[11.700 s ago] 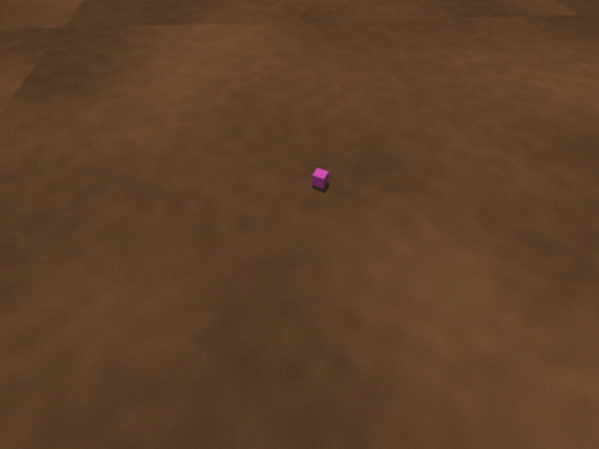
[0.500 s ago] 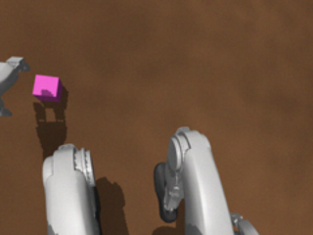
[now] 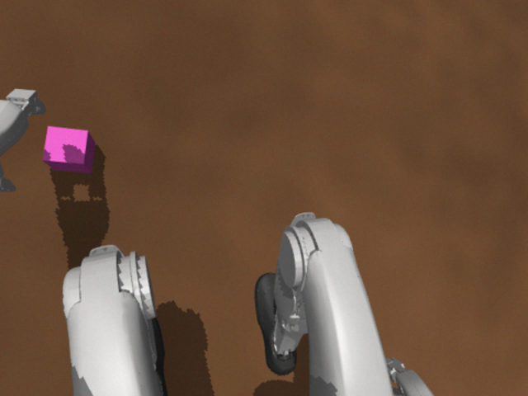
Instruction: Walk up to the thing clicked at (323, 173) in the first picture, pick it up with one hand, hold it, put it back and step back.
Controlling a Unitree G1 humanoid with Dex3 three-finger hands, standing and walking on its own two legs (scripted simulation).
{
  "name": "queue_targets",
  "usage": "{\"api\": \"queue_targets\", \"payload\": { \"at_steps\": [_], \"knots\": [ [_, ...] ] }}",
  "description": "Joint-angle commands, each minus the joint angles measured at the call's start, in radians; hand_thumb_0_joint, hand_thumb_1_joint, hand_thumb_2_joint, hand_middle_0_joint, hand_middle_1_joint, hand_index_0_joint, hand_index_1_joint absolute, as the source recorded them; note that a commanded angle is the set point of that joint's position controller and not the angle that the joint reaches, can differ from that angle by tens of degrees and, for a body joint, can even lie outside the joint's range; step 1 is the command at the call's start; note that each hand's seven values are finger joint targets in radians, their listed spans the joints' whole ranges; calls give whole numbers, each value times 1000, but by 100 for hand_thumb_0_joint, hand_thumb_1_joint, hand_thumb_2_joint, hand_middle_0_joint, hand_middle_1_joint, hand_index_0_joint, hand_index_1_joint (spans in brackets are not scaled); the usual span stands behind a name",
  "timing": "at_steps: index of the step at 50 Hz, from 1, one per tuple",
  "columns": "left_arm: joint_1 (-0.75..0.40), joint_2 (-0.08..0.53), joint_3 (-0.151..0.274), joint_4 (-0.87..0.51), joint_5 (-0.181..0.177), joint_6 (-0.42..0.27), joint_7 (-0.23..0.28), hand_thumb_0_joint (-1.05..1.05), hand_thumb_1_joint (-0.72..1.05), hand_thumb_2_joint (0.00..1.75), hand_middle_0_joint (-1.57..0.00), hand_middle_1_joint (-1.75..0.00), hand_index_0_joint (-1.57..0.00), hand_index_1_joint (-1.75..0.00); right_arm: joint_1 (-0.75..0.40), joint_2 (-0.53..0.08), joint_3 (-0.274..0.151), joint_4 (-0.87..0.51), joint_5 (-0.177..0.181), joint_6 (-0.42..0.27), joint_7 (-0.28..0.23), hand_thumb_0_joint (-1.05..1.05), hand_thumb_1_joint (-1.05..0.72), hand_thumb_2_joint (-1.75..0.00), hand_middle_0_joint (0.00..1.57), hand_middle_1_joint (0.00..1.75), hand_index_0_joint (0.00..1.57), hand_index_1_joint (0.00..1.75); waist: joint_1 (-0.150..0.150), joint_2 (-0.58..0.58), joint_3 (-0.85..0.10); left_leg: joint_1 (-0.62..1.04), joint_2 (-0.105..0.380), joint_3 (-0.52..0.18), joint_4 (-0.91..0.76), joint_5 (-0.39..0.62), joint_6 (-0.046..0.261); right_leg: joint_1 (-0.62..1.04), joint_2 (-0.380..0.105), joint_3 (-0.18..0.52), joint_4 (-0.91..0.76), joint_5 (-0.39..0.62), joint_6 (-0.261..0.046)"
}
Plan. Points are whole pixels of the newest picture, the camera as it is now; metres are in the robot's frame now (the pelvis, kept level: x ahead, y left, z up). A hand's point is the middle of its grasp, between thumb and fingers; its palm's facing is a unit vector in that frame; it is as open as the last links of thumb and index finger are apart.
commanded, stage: rise first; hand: left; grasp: from above
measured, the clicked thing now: (70, 151) +0.52 +0.25 -0.30
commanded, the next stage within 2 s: approach in 1.10 s
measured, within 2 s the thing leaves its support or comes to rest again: neither
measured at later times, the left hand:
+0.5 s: hand (9, 151) +0.47 +0.30 -0.16, palm faces -0.46 +0.01 -0.89, open 13.1 cm
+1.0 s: hand (7, 148) +0.48 +0.30 -0.16, palm faces -0.46 +0.01 -0.89, open 13.4 cm
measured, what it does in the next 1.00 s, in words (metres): stands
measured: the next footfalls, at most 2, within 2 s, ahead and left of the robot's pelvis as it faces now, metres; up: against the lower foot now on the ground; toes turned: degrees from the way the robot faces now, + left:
none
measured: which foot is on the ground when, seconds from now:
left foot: down 0.00-1.00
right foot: down 0.00-1.00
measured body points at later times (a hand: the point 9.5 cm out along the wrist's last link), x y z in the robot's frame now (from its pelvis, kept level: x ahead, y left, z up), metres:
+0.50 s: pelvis +0.00 +0.00 +0.00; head +0.24 +0.08 +0.37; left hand +0.49 +0.30 -0.11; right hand +0.03 -0.27 -0.09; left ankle +0.07 +0.13 -0.29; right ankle +0.11 -0.13 -0.29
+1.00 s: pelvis +0.00 +0.00 +0.00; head +0.24 +0.08 +0.37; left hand +0.50 +0.30 -0.11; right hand +0.03 -0.27 -0.09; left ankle +0.07 +0.13 -0.29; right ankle +0.11 -0.13 -0.29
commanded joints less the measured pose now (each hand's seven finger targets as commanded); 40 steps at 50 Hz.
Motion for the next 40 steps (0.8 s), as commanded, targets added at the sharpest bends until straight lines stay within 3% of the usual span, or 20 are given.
{"api": "queue_targets", "payload": {
  "at_steps": [1, 5, 19, 25, 30, 32, 37, 38, 40],
  "knots": [
    [-327, 270, 38, -139, -30, 15, 32, 0, -34, 85, -25, -80, -24, -80, 205, -258, -81, -4, 2, -4, -12, 0, -92, -91, 20, 30, 20, 30, 3, 337, -648, 505, -38, 99, -266, 158, 32, 304, 52, -82, -229, 144, -72],
    [-321, 238, 22, -123, -29, 23, 24, 0, -34, 85, -24, -81, -24, -81, 210, -261, -82, -3, 1, -7, -11, 0, -92, -91, 20, 30, 20, 30, -10, 349, -649, 543, -35, 88, -271, 174, 27, 277, 52, -90, -220, 156, -73],
    [-324, 269, 39, -153, -35, 14, 17, 0, -35, 86, -25, -80, -24, -81, 230, -269, -72, -10, -1, -9, -1, 0, -92, -91, 20, 30, 20, 30, -18, 389, -669, 565, -33, 84, -260, 225, 23, 295, 50, -93, -204, 198, -71],
    [-333, 249, 23, -151, -35, 17, 19, 0, -37, 88, -24, -81, -23, -82, 226, -266, -73, -11, 4, -13, -1, 0, -92, -91, 20, 30, 20, 30, -21, 357, -637, 523, -35, 89, -265, 160, 27, 287, 53, -92, -226, 150, -74],
    [-358, 248, 20, -166, -40, 23, 19, 0, -39, 90, -23, -81, -21, -82, 234, -270, -74, -11, 7, -15, 0, 0, -92, -91, 20, 30, 20, 30, -27, 380, -660, 552, -31, 84, -269, 186, 23, 288, 53, -97, -217, 168, -73],
    [-341, 246, 18, -122, -37, 29, 17, 0, -39, 90, -22, -82, -21, -83, 234, -269, -69, -13, 8, -18, 1, 0, -92, -91, 20, 30, 20, 30, -37, 362, -618, 524, -33, 84, -271, 165, 25, 277, 53, -98, -220, 152, -73],
    [-337, 264, 25, -138, -37, 28, 8, 0, -40, 91, -22, -82, -21, -83, 227, -267, -68, -17, 11, -18, 0, 0, -92, -91, 20, 30, 20, 30, -14, 365, -645, 520, -37, 92, -273, 157, 26, 294, 53, -90, -227, 147, -74],
    [-322, 234, 9, -136, -38, 29, 2, 0, -40, 90, -22, -82, -21, -83, 231, -266, -67, -17, 8, -18, 1, 0, -92, -90, 20, 30, 20, 30, -20, 363, -636, 535, -34, 89, -274, 171, 23, 293, 53, -95, -225, 154, -74],
    [-349, 261, 21, -140, -40, 28, 1, 0, -41, 91, -21, -83, -20, -84, 234, -271, -69, -14, 14, -17, 0, 0, -92, -91, 20, 30, 20, 30, -29, 352, -651, 529, -34, 84, -265, 183, 26, 293, 54, -96, -221, 169, -73]
  ]
}}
